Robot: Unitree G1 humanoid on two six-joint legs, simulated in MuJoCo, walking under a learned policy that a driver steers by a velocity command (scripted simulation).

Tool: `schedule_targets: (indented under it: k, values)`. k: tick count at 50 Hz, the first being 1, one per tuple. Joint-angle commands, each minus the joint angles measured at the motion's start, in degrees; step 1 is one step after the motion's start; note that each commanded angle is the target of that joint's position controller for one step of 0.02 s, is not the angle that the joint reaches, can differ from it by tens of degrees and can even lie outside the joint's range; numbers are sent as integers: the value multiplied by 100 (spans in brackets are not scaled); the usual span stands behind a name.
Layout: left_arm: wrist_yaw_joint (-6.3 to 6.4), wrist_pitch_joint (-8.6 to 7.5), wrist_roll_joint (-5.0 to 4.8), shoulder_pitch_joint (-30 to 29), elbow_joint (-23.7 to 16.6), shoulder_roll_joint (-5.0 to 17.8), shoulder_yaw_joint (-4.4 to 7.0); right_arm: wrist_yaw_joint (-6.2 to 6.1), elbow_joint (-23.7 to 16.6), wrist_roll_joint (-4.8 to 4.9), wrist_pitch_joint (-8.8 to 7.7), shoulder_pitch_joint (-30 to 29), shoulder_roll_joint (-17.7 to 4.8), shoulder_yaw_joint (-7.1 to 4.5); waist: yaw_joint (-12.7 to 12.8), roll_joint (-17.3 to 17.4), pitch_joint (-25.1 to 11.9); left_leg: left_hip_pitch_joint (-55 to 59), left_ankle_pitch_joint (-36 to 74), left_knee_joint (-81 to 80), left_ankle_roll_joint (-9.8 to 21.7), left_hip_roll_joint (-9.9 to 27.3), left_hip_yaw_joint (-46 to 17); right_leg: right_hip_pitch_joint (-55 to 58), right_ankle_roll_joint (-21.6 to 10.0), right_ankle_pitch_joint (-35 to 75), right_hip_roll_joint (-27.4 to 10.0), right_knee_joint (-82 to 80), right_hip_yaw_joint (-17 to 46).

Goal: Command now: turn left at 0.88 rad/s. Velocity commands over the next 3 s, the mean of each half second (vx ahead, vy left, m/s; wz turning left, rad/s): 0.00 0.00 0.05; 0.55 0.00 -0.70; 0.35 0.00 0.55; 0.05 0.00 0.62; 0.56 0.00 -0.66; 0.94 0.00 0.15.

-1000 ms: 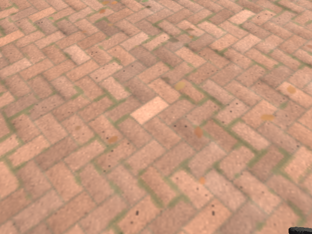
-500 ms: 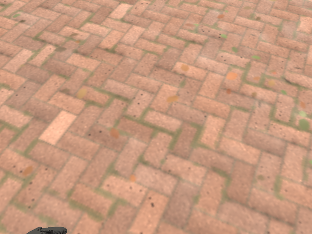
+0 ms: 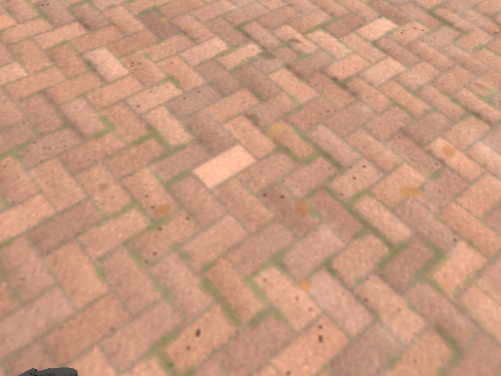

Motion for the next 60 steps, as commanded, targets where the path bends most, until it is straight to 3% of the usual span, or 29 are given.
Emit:
schedule_targets:
  k: [1,7,11,13,16,19,21,22,23,24,25,27,30,35,37,38,39,40,42,44,48,50,54,55,56,57,58,59,60]
  values:
    - [93,-186,53,-460,-617,625,152,-150,-463,152,-145,-189,-1028,-265,108,771,-762,1581,1988,-1833,984,1410,-2397,-1485,-135,692,40,384,734]
    - [-19,-127,-17,71,-177,354,21,-311,-552,18,-57,-328,-757,-95,103,784,-1183,1629,2639,-1650,871,1099,-1722,-718,204,1525,217,-637,479]
    - [-98,-84,-33,198,-62,163,-119,-206,-337,-177,-93,-502,-226,176,18,1001,-989,1004,1869,-1805,825,989,-1304,390,205,1613,-150,-1716,340]
    - [-132,-87,-75,138,-112,319,-112,-116,-199,-239,-129,-519,-348,171,-98,1074,-655,750,1298,-1924,872,1061,-1320,684,115,1465,-123,-2057,204]
    - [-148,-118,-173,105,-298,698,-26,-135,-95,-141,-72,-595,-803,21,-140,1044,-290,1054,1692,-1698,997,1327,-1504,270,-51,939,26,-2252,15]
    - [-221,-169,-194,509,-290,588,-43,-247,-53,4,12,-651,-796,-27,39,864,-484,1587,2927,-1205,930,1509,-1428,315,-230,1216,82,-2801,-86]
    - [-236,-187,-157,763,-284,760,12,-311,-63,41,14,-632,-671,-53,123,428,-606,1415,2360,-543,427,1073,-922,859,-553,3059,-58,-3610,397]
    - [-180,-201,-157,929,-286,1282,165,-319,-279,-125,-42,-735,-496,-41,-47,-734,-730,700,1491,538,-86,229,-147,1351,-1091,4732,-765,-3776,1748]
    - [-164,-211,-116,1207,-298,1392,214,-311,-443,-208,-101,-1304,-391,-9,329,-1335,-670,-661,-809,1530,-511,-673,-12,2066,-2016,5524,-1439,-4203,3086]
    - [-144,-268,16,1539,-253,1258,177,-286,-518,-149,-138,-1456,-305,12,529,-1190,-921,-1375,-2122,2602,-572,-680,-542,2623,-2370,5387,-1709,-4404,3452]
    - [-108,-317,7,1383,-270,1195,177,-247,-453,-51,-150,-1336,-297,-8,395,-731,-1001,-1559,-1907,3025,-570,-505,-822,2786,-2188,5174,-1488,-4284,3144]
    - [-28,-268,-259,1074,-334,997,157,-165,-341,-13,-187,-1126,-347,-40,178,-191,-1168,-1645,-1106,2419,-585,-201,-888,2876,-1695,3544,-1003,-4324,2609]
    - [51,-140,-286,1190,-423,976,136,72,-395,126,-392,-1496,-175,-13,394,-666,-756,-1228,-538,942,-636,-317,-579,2313,-1671,-224,-700,-5095,2999]
    - [17,-167,-258,824,-698,1010,117,124,-204,221,-744,-1122,-247,-95,122,-846,-493,541,-131,-738,-647,-485,-465,912,-1489,-63,-332,-4913,2981]
    - [-2,-137,-251,555,-877,781,19,70,-4,294,-798,-587,-372,-192,-204,-670,-480,1696,723,-1607,-598,-330,-370,143,-1193,-125,-55,-4426,2859]
    - [-224,-80,264,261,-837,1045,177,-57,269,-238,-584,255,-619,-128,-548,-266,-614,2922,-27,-1557,-451,-20,-540,-930,-916,-365,599,-3401,2197]
    - [-282,-126,186,-27,-1234,339,2,-146,250,-391,-534,925,-1276,-250,-866,1362,-803,3549,-2012,-2467,-133,1620,-2469,-1993,-644,-486,1193,-1638,1243]
    - [-315,-139,148,-68,-1448,248,-105,-157,208,-466,-502,550,-1581,-301,-520,1613,-523,3036,-3106,-2985,360,2630,-4362,-2827,-603,121,761,-595,990]
    - [-457,-122,233,6,-1217,576,-44,-102,140,-295,-505,169,-869,-96,-229,635,-184,2461,-2475,-2705,309,2212,-3208,-2801,-600,1070,211,137,891]
    - [-648,-116,283,263,-1024,552,-58,-115,285,-237,-584,380,-649,31,-165,830,-271,2123,-1657,-2805,185,1613,-2158,-2355,-508,1519,172,437,806]
    - [-678,-169,284,-133,-1065,448,-168,5,751,-191,-781,1051,-650,53,-207,786,230,1973,-991,-3104,490,1393,-1681,-2518,-479,2007,544,-157,1110]
    - [-721,-208,325,-545,-1158,507,-235,37,888,-115,-766,1067,-599,76,-153,845,307,1922,-275,-3254,562,1257,-1362,-2169,-418,2230,249,-1146,415]
    - [-675,-378,251,-770,-1173,80,-433,53,1317,-109,-636,1435,-867,21,-236,1164,219,1350,4052,-2549,403,1121,-848,218,-513,1816,609,-2713,-367]
    - [-500,-635,-298,-233,-1239,376,-229,-83,1171,394,-630,1319,-1088,-3,260,1047,-213,1454,4973,-1853,381,1222,-1042,1058,-573,2202,653,-3359,75]
    - [-390,-700,-303,475,-1020,681,-105,-130,1182,403,-651,1126,-1218,-15,776,934,-731,1368,5383,-1068,205,1100,-886,2048,-665,3017,569,-3775,156]
    - [-245,-673,-119,1387,-834,1032,35,-124,1000,237,-714,943,-1046,33,1202,911,-1402,341,4191,115,-34,846,-865,3700,-838,3583,-113,-3432,642]
    - [-97,-551,94,1907,-789,1548,119,-95,796,-32,-723,1457,-149,246,843,-792,-2496,-1360,-929,2358,-450,9,-454,5631,-1331,5191,-1985,-2981,2449]
    - [-86,-476,221,1938,-922,1269,35,-132,803,148,-742,1755,-480,187,857,-1152,-3375,-1516,-1791,3511,-588,-119,-1159,5266,-1802,5146,-2494,-3519,3682]
    - [-101,-439,161,1588,-890,886,-64,-161,711,299,-665,1381,-731,62,742,-745,-2483,-1872,-1471,3813,-668,180,-998,4555,-1727,5324,-2200,-3691,2811]
Next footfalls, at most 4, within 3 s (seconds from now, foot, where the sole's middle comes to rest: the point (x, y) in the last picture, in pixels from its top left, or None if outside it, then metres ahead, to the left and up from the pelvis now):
0.42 right None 0.07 -0.13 -0.76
0.76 left None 0.17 0.10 -0.76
1.14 right None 0.35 -0.27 -0.76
1.58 left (259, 326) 0.55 -0.06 -0.76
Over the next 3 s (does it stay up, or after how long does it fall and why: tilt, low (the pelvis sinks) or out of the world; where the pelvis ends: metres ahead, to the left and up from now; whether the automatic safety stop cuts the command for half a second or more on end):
stays up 1.03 -0.36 0.00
